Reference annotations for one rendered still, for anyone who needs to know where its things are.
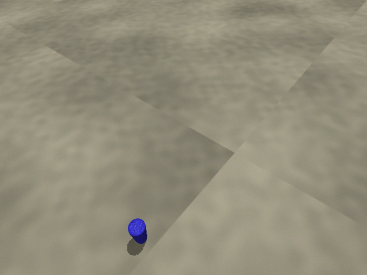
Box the cup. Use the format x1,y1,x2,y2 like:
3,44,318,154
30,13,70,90
128,218,147,244

